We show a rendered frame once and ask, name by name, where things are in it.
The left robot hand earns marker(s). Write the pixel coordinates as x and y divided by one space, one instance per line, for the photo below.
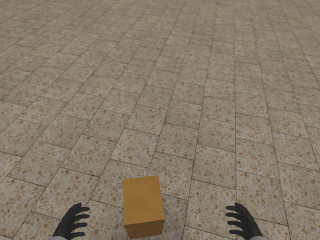
66 226

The right robot hand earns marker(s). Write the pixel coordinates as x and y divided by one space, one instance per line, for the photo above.
247 224

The carton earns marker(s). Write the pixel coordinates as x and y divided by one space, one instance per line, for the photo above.
143 207

